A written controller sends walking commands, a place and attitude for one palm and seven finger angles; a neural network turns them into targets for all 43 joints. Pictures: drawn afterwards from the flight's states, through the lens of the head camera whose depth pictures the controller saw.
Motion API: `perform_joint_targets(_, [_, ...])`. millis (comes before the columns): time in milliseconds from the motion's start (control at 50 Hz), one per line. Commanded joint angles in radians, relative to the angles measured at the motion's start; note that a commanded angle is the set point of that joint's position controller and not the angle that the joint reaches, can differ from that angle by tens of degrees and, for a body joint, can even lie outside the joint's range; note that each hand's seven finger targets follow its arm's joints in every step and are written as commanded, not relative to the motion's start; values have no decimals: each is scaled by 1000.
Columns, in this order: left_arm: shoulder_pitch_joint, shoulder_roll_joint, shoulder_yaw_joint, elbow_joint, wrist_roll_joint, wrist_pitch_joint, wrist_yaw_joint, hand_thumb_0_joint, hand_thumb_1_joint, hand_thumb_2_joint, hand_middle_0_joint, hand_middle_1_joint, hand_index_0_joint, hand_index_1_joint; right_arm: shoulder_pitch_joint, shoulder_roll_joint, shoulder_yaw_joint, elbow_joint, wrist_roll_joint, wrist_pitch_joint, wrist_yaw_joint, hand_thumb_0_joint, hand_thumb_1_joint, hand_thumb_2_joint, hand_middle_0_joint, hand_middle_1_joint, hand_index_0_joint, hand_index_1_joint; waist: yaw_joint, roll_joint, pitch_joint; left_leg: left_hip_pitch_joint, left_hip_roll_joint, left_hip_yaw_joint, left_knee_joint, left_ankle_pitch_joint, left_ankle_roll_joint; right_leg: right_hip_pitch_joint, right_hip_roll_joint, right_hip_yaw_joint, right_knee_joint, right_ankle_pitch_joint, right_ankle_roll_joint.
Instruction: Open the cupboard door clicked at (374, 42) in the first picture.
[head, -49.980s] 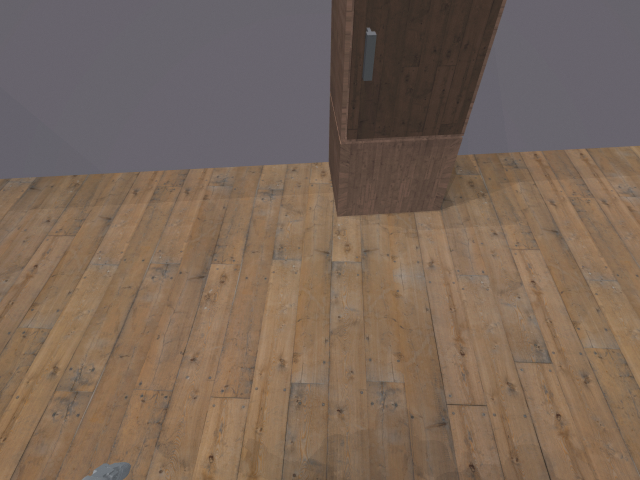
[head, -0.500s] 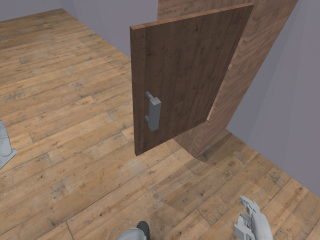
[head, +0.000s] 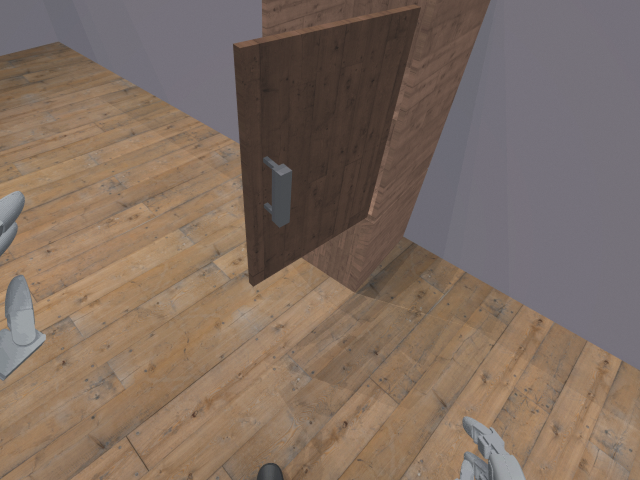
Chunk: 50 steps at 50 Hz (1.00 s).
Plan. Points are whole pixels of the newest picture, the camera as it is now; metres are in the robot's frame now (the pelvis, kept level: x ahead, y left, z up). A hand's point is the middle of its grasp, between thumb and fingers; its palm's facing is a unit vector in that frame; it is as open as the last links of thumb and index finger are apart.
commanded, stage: stop stepping back and stand still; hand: left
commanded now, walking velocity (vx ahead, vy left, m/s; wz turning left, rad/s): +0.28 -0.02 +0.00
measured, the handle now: (274, 191) +0.64 +0.09 -0.03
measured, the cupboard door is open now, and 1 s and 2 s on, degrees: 79 79 79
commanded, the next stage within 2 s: let the arm hang, fingers relaxed in 0.44 s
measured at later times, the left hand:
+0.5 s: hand out of the picture +0.16 +0.28 +0.18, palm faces +0.37 -0.74 -0.56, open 7.4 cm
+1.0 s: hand out of the picture -0.03 +0.19 -0.18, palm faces +0.08 -0.98 -0.20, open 7.1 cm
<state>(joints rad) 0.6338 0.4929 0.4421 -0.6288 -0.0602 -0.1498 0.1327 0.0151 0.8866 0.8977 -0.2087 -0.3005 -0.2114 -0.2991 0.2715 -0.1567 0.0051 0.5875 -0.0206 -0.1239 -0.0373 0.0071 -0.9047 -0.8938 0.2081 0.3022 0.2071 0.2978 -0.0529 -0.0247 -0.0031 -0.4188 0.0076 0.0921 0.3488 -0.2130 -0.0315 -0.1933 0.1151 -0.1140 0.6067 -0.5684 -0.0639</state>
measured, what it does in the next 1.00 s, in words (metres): steps on the spot: right foot, then left foot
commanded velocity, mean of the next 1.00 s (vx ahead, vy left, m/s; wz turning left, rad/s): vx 0.08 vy -0.04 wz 0.00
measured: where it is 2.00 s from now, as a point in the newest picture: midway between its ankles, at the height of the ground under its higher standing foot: outside the picture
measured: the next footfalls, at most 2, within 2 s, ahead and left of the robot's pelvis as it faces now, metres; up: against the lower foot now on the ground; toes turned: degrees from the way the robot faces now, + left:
right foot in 0.02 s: +0.00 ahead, -0.07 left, +0.01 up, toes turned -6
left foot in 0.26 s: -0.03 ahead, +0.18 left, +0.00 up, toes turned +4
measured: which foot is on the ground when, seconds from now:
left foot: down 0.00-0.00, up 0.02-0.24, down 0.26-0.56, up 0.58-0.80, down 0.82-1.00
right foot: up 0.00-0.00, down 0.02-0.26, up 0.28-0.52, down 0.54-1.00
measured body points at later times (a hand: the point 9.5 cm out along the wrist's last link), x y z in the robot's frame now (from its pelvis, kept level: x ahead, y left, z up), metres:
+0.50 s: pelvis -0.05 +0.03 -0.01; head -0.03 +0.03 +0.44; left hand +0.14 +0.32 +0.21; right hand +0.07 -0.19 -0.11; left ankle -0.07 +0.17 -0.74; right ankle -0.02 -0.06 -0.73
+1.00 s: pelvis -0.01 +0.01 +0.00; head +0.02 +0.01 +0.44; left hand -0.03 +0.24 -0.16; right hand +0.01 -0.22 -0.16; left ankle -0.02 +0.13 -0.74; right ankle -0.03 -0.06 -0.74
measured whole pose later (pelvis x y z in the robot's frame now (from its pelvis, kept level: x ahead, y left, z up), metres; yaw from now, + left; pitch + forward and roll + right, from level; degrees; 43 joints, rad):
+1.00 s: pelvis -0.01 +0.01 +0.00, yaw +2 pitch +0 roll +0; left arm 0.29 0.18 0.02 1.06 0.00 0.01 0.01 -0.02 0.97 0.90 -0.20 -0.30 -0.20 -0.30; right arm 0.27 -0.17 0.01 1.04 -0.02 0.04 -0.03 0.00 -0.91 -0.89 0.20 0.30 0.20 0.30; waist 0.01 0.00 0.06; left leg -0.22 0.03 0.06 0.48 -0.25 -0.01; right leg -0.17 0.01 -0.19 0.44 -0.28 -0.07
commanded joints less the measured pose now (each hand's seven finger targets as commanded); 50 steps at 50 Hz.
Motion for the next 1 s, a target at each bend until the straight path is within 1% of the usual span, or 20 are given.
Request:
perform_joint_targets(0, [-145,183,168,-213,6,-44,29,0,900,900,-200,-300,-200,-300,-128,-171,-62,-74,-1,-1,-26,0,-900,-900,200,300,200,300,30,-133,-20,-88,-28,-98,897,-178,-14,-360,-486,490,-488,-61,-205])
perform_joint_targets(20, [-230,251,224,-111,-6,-62,37,0,900,900,-200,-300,-200,-300,-160,-172,-41,-69,-18,6,-26,0,-900,-900,200,300,200,300,15,-108,-9,-46,38,-126,996,-130,-20,-490,-496,452,-475,-106,-184])
perform_joint_targets(60, [-241,123,107,94,14,-43,33,0,900,900,-200,-300,-200,-300,-110,-177,-56,-77,14,0,-46,0,-900,-900,200,300,200,300,1,-110,31,-141,46,-68,887,-123,10,-375,-375,391,-466,-332,-86])
perform_joint_targets(160, [-293,77,20,-1,54,-87,51,0,900,900,-200,-300,-200,-300,-143,-160,-42,-67,6,-43,-79,0,-900,-900,200,300,200,300,45,-64,37,24,53,9,340,-263,57,-165,-354,334,-368,-138,-117])
perform_joint_targets(200, [-279,105,46,-81,41,-95,62,0,900,900,-200,-300,-200,-300,-109,-160,-39,-78,4,-67,-87,0,-900,-900,200,300,200,300,25,7,-22,216,23,37,48,-197,63,-132,-253,206,-182,-26,-59])
perform_joint_targets(240, [-297,140,86,-220,40,-126,65,0,900,900,-200,-300,-200,-300,-100,-197,-57,-112,5,-70,-73,0,-900,-900,200,300,200,300,35,389,-32,423,323,-430,-82,-77,175,-410,-94,24,257,58,47])
perform_joint_targets(280, [-250,202,151,-219,49,-142,51,0,900,900,-200,-300,-200,-300,-99,-163,-53,-71,-8,-77,-51,0,-900,-900,200,300,200,300,16,353,14,308,392,-527,-131,-2,234,-468,-146,101,419,71,58])
perform_joint_targets(320, [-158,157,146,-192,51,-137,37,0,900,900,-200,-300,-200,-300,-104,-159,-60,-64,3,-81,-30,0,-900,-900,200,300,200,300,34,233,35,225,344,-346,-98,25,210,-392,-168,92,351,182,67])
perform_joint_targets(360, [-76,101,126,-135,39,-122,38,0,900,900,-200,-300,-200,-300,-98,-167,-63,-72,12,-70,-22,0,-900,-900,200,300,200,300,35,274,18,139,276,-182,-80,-14,162,-240,-138,23,222,215,72])
perform_joint_targets(480, [-100,92,115,27,27,-89,44,0,900,900,-200,-300,-200,-300,-100,-172,-59,-81,16,-32,-38,0,-900,-900,200,300,200,300,32,136,-10,18,221,-82,80,-100,109,87,-88,-29,-104,265,72])
perform_joint_targets(500, [-100,99,117,43,28,-83,46,0,900,900,-200,-300,-200,-300,-105,-161,-53,-82,22,-31,-37,0,-900,-900,200,300,200,300,29,101,-25,12,179,-49,161,-98,90,116,-126,31,-164,298,50])
perform_joint_targets(520, [-58,-169,-296,713,113,70,-103,0,900,900,-200,-300,-200,-300,-90,-202,-65,62,26,-2,54,0,-900,-900,200,300,200,300,59,-52,-92,-113,81,49,439,14,22,144,-407,210,-74,788,-31])
perform_joint_targets(540, [-101,-136,-309,751,97,126,-130,0,900,900,-200,-300,-200,-300,-56,-127,-45,22,39,64,55,0,-900,-900,200,300,200,300,48,-137,-140,-99,55,-47,457,-380,15,92,-487,335,-91,879,-119])
perform_joint_targets(600, [-234,-137,-316,886,105,145,-114,0,900,900,-200,-300,-200,-300,-57,-142,-56,29,-2,127,38,0,-900,-900,200,300,200,300,61,-348,-45,-169,21,-22,683,-421,30,74,-434,240,-134,832,-145])
perform_joint_targets(680, [-338,-125,-350,1135,100,154,-108,0,900,900,-200,-300,-200,-300,-81,-114,-49,99,-9,169,38,0,-900,-900,200,300,200,300,43,-248,-16,-18,16,-2,582,-291,21,-2,-366,145,-210,737,-112])
perform_joint_targets(760, [-400,-143,-375,1356,77,148,-110,0,900,900,-200,-300,-200,-300,7,-92,-33,240,-11,159,34,0,-900,-900,200,300,200,300,0,9,-11,241,30,-21,219,-43,28,-103,-318,137,-223,374,-48])
perform_joint_targets(780, [-387,-185,-387,1408,71,145,-113,0,900,900,-200,-300,-200,-300,24,-115,-28,273,-12,143,31,0,-900,-900,200,300,200,300,2,129,-26,304,92,-128,114,96,53,-147,-277,123,-167,327,-5])
perform_joint_targets(820, [-304,-258,-386,1462,78,147,-108,0,900,900,-200,-300,-200,-300,-21,-176,-34,279,-27,137,17,0,-900,-900,200,300,200,300,62,258,-32,155,230,-271,57,54,133,-17,-206,77,-189,248,45])
perform_joint_targets(840, [-343,-232,-384,1504,76,151,-110,0,900,900,-200,-300,-200,-300,-53,-139,-29,303,-20,136,14,0,-900,-900,200,300,200,300,56,326,23,90,171,-227,16,9,106,24,-210,74,-203,319,38])
perform_joint_targets(980, [-329,-220,-416,1689,65,123,-106,0,900,900,-200,-300,-200,-300,43,-98,-16,446,2,124,-3,0,-900,-900,200,300,200,300,43,34,-55,276,121,-96,38,224,54,119,-264,85,-261,647,17])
